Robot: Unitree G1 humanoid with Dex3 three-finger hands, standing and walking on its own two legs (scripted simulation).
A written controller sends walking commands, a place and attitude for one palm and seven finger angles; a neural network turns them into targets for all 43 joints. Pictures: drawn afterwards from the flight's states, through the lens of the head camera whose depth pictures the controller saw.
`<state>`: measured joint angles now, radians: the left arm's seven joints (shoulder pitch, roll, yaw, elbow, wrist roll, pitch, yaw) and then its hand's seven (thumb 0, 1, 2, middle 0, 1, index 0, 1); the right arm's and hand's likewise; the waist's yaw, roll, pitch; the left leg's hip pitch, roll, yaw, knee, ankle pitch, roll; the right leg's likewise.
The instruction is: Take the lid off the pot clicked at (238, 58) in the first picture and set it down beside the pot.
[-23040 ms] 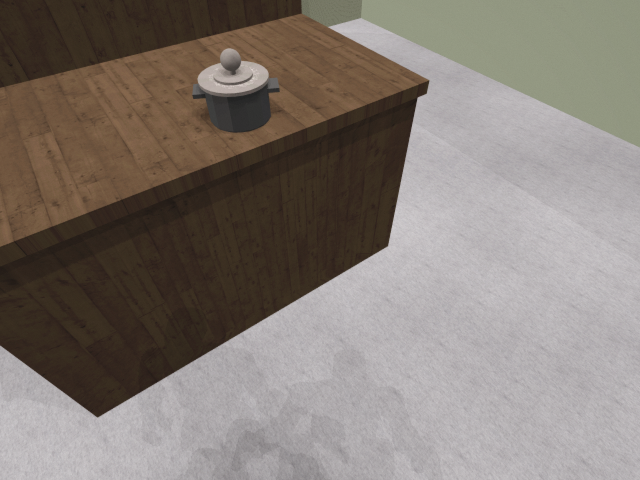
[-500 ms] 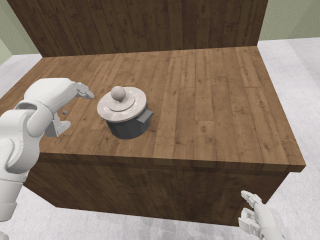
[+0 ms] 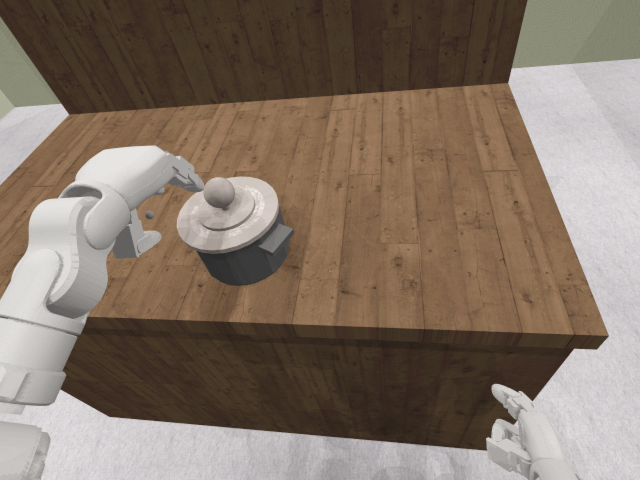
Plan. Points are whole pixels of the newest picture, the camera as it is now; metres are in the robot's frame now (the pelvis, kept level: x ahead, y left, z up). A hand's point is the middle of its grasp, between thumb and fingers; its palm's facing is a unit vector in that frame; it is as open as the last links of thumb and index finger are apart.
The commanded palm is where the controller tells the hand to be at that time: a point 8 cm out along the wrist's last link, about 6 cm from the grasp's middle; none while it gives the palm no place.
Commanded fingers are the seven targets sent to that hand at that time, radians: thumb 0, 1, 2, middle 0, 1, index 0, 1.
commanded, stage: move the open hand above the knob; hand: left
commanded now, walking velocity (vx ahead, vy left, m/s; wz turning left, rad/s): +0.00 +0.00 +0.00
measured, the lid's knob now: (219, 192) +0.48 +0.18 +0.11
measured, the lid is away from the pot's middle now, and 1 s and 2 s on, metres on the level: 0.00 0.00 0.00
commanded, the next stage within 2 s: none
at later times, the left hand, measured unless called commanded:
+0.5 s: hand (168, 166) +0.42 +0.19 +0.21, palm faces -0.10 -0.02 -0.99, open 10.2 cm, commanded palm +0.39 +0.19 +0.26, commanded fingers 0.00 -0.36 1.57 -0.85 -0.08 -0.85 -0.08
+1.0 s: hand (209, 165) +0.44 +0.16 +0.19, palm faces -0.14 +0.03 -0.99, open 10.2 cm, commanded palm +0.42 +0.18 +0.26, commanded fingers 0.00 -0.36 1.57 -0.85 -0.08 -0.85 -0.08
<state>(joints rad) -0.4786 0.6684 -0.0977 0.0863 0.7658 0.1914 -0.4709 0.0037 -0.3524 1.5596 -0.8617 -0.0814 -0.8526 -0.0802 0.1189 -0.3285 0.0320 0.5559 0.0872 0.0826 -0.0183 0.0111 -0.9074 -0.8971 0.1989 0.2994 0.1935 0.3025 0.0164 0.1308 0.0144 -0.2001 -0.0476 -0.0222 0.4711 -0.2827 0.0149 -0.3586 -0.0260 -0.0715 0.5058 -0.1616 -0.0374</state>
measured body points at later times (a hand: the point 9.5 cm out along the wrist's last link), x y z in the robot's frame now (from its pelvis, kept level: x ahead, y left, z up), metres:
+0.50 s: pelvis +0.01 +0.02 +0.00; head +0.02 -0.04 +0.45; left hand +0.42 +0.19 +0.27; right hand +0.20 -0.21 -0.11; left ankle -0.02 +0.12 -0.74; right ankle +0.07 -0.09 -0.74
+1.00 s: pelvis +0.03 +0.03 +0.00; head +0.05 -0.02 +0.45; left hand +0.44 +0.15 +0.24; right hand +0.20 -0.20 -0.11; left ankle -0.02 +0.12 -0.74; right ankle +0.07 -0.09 -0.74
